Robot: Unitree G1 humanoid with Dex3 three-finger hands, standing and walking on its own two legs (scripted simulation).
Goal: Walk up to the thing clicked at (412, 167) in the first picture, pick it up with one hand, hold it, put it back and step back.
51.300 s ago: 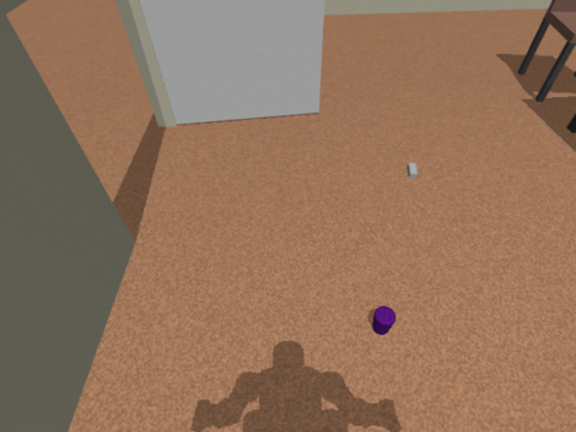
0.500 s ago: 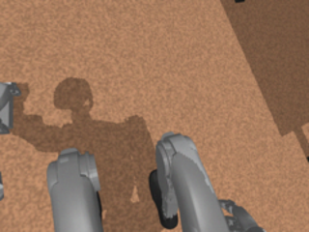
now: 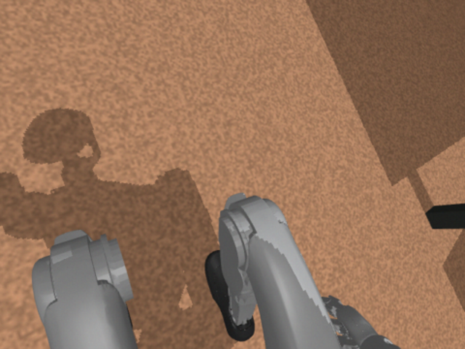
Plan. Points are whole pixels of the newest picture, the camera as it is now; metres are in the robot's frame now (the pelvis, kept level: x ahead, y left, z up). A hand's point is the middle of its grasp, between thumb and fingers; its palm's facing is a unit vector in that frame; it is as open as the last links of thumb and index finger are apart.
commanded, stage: rest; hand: left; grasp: from above
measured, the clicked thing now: out of the picture +0.43 +0.36 -0.25
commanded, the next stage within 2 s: open in 0.62 s
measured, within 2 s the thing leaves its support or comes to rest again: rests again in 0.42 s
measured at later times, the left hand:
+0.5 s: hand out of the picture +0.42 +0.35 -0.25, palm faces -0.48 -0.11 -0.87, open 11.0 cm
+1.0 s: hand out of the picture +0.42 +0.35 -0.25, palm faces -0.48 -0.12 -0.87, open 11.4 cm
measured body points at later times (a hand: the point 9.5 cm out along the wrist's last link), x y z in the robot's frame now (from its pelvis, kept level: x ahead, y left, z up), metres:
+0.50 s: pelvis +0.00 +0.00 +0.00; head +0.26 +0.14 +0.33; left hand +0.44 +0.36 -0.20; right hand +0.09 -0.26 -0.07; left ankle +0.06 +0.13 -0.27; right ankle +0.10 -0.12 -0.26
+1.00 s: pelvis +0.00 +0.01 +0.00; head +0.26 +0.15 +0.33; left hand +0.44 +0.36 -0.20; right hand +0.08 -0.25 -0.06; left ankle +0.06 +0.13 -0.27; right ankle +0.10 -0.12 -0.26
